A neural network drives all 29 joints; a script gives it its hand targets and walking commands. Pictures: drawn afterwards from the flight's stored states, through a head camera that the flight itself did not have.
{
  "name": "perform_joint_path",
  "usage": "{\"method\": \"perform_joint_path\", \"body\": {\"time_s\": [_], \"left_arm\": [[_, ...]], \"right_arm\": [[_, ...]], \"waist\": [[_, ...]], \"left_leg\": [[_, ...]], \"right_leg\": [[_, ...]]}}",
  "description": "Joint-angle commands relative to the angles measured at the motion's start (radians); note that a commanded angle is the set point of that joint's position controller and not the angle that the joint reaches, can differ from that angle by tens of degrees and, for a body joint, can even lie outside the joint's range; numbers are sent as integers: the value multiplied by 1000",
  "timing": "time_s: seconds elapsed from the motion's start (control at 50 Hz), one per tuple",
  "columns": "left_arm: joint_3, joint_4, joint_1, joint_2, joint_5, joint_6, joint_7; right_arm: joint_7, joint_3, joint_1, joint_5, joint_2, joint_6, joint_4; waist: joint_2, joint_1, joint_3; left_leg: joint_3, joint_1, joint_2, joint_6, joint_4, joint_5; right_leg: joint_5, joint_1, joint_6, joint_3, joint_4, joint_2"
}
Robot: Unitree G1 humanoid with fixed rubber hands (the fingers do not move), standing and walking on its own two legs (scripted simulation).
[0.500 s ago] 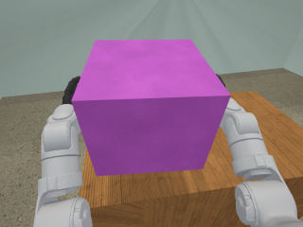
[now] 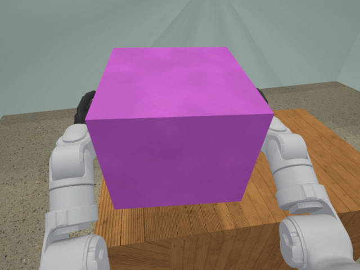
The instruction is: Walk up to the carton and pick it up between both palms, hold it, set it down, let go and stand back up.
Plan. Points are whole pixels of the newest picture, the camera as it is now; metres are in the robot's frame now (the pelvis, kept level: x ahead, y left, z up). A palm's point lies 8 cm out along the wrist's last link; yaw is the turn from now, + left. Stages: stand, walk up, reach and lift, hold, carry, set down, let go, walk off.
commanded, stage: hold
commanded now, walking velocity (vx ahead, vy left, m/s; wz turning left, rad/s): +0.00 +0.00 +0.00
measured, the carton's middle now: (175, 121) +0.40 +0.00 +0.21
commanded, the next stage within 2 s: none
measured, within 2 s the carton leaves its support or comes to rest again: neither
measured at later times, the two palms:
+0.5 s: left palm (85, 128) +0.36 +0.18 +0.22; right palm (260, 120) +0.36 -0.19 +0.23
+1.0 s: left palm (85, 128) +0.36 +0.18 +0.22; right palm (259, 120) +0.36 -0.19 +0.23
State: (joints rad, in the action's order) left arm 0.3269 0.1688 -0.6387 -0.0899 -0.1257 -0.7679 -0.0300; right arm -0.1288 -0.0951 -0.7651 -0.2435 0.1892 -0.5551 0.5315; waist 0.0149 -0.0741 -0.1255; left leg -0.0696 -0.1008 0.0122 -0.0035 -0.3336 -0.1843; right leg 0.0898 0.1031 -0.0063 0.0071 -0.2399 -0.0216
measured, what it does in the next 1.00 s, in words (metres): stands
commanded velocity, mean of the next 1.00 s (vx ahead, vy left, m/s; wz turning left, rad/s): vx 0.00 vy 0.00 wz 0.00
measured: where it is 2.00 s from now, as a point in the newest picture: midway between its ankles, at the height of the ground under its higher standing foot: outside the picture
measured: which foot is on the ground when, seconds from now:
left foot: down 0.00-1.00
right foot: down 0.00-1.00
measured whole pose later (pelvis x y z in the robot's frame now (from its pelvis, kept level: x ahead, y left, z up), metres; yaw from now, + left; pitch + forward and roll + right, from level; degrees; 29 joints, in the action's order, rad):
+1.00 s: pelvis +0.00 +0.00 +0.00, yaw +0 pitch -3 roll -1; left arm 0.32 0.17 -0.64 -0.09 -0.13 -0.77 -0.03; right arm -0.13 -0.10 -0.76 -0.24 0.19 -0.55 0.53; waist 0.02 -0.08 -0.13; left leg -0.07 -0.10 0.01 0.00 -0.33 -0.18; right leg 0.09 0.10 -0.01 0.00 -0.24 -0.02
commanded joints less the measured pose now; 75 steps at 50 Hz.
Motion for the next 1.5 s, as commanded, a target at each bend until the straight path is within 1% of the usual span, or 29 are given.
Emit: {"method": "perform_joint_path", "body": {"time_s": [0.0, 1.48], "left_arm": [[-515, -164, -779, 523, 159, 60, -140], [-516, -159, -779, 524, 157, 64, -141]], "right_arm": [[139, 371, -791, -152, -604, 62, -348], [137, 372, -788, -153, -603, 65, -351]], "waist": [[-42, -5, -356], [-40, -10, -358]], "left_leg": [[30, -53, 28, 35, 50, 201], [31, -41, 29, 32, 49, 198]], "right_leg": [[-167, -264, 6, -12, -32, -28], [-173, -253, 8, -13, -30, -28]]}}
